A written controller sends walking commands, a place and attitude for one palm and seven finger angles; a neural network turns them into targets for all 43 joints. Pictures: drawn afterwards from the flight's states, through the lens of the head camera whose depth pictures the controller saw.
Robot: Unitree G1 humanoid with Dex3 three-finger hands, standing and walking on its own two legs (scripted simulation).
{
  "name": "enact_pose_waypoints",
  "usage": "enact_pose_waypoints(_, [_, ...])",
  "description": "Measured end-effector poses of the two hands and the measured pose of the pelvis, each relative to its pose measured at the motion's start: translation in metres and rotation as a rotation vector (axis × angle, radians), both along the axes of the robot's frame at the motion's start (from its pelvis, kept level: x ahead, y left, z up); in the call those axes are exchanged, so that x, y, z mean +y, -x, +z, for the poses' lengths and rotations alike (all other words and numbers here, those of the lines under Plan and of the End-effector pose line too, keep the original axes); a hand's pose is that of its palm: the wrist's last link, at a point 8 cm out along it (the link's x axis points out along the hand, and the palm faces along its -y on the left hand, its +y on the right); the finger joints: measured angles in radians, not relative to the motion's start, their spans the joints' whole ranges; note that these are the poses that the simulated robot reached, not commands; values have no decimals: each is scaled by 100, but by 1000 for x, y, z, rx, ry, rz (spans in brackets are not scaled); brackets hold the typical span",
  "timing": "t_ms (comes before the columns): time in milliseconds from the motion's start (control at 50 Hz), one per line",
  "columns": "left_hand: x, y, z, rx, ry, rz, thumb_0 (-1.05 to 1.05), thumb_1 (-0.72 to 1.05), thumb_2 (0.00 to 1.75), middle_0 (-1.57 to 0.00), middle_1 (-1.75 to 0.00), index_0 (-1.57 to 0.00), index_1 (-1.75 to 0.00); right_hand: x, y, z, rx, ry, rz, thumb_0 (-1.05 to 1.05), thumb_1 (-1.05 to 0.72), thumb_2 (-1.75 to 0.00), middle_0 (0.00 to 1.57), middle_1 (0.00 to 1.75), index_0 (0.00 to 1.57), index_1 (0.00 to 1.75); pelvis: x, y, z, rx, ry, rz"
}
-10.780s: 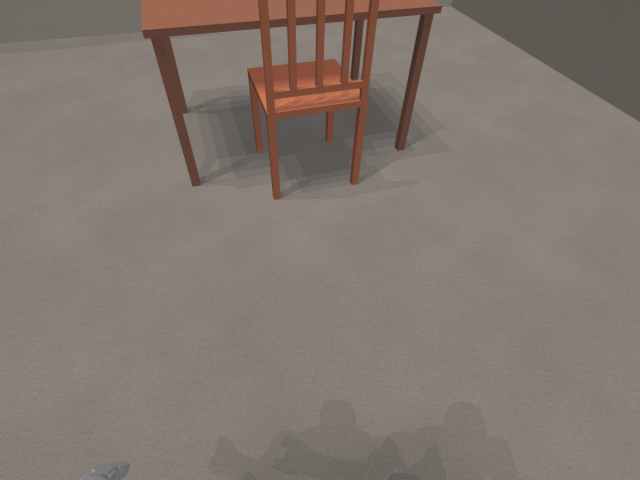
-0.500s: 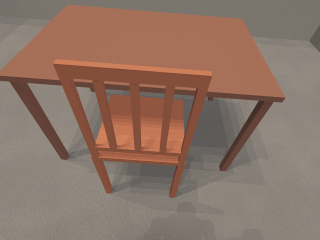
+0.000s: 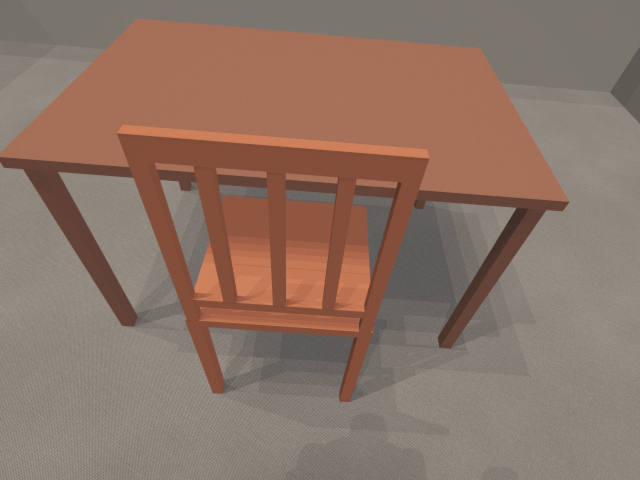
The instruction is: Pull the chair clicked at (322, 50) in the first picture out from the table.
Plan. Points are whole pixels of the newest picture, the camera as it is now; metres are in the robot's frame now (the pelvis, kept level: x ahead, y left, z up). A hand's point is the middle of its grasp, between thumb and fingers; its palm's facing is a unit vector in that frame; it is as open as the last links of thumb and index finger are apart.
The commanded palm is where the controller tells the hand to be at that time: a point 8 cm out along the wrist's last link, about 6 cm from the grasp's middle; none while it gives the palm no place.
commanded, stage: shuffle to correct the standing spot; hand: left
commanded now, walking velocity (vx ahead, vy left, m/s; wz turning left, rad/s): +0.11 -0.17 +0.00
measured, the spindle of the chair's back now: (278, 247) +0.50 +0.11 -0.06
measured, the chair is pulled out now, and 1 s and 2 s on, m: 0.00 0.00 0.00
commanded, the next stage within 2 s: come to a stop and stand still in 0.36 s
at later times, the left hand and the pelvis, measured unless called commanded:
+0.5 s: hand out of the picture -0.02 +0.10 -0.19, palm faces +0.02 -1.00 -0.09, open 7.3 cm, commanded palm none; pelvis +0.05 -0.05 -0.01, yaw -1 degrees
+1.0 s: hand out of the picture +0.07 +0.08 -0.17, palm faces +0.03 -0.98 -0.20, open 7.3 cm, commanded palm none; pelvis +0.08 -0.09 +0.00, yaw +1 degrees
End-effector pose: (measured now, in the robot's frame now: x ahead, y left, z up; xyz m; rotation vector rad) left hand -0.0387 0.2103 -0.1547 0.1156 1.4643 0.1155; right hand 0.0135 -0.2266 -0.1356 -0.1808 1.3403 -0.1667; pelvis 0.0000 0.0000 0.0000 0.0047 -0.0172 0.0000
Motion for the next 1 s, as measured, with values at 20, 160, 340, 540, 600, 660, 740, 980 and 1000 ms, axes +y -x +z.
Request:
enact_pose_waypoints(20, [0, 0, 0, 4, -1, -4, 0, 91, 90, -20, -30, -20, -30, 0, 2, -1, 4, -2, -5, 0, -93, -90, 20, 30, 20, 30, -1, 0, 0, 2, -3, -2])
enact_pose_waypoints(160, [-4, 0, 3, 49, -17, -42, 0, 91, 90, -20, -30, -20, -30, -9, 22, -6, 48, -20, -56, 0, -92, -90, 20, 30, 20, 30, -14, 0, -2, 26, -16, -33])
enact_pose_waypoints(340, [-34, -8, 5, 32, -28, 13, 0, 91, 90, -19, -30, -20, -30, -34, 30, -11, 141, -30, -64, 0, -91, -90, 20, 30, 20, 30, -41, -22, -4, 35, 9, -8])
enact_pose_waypoints(540, [-64, -30, -15, 82, 70, 2, 0, 91, 90, -20, -30, -20, -30, -43, -39, -6, 0, 28, -42, 1, -93, -90, 20, 30, 20, 30, -47, -49, -11, 6, 1, -25])
enact_pose_waypoints(600, [-64, -58, -10, 32, 51, -8, 0, 91, 90, -20, -30, -20, -30, -45, -45, -2, -11, 21, -39, 1, -93, -90, 20, 30, 20, 30, -50, -53, -6, -4, 5, -19])
enact_pose_waypoints(660, [-61, -85, -4, -52, 11, 2, 1, 92, 90, -20, -30, -20, -30, -47, -47, -5, 22, 0, -9, 1, -93, -90, 20, 30, 20, 30, -56, -55, -3, -9, 7, 4])
enact_pose_waypoints(740, [-56, -96, 0, -94, -44, 12, 2, 94, 90, -20, -30, -20, -30, -58, -52, -12, 46, -32, -9, 1, -94, -90, 20, 30, 20, 30, -70, -61, -5, -20, -9, 12])
enact_pose_waypoints(980, [-82, -103, 17, -76, -52, 9, 1, 92, 90, -20, -30, -20, -30, -81, -63, -10, 53, -66, 1, 1, -93, -90, 20, 30, 20, 30, -93, -75, 4, -2, -6, 24])
enact_pose_waypoints(1000, [-85, -103, 17, -78, -49, 12, 0, 92, 90, -20, -30, -20, -30, -83, -63, -10, 53, -66, 4, 1, -92, -90, 20, 30, 20, 30, -95, -75, 4, -4, -6, 25])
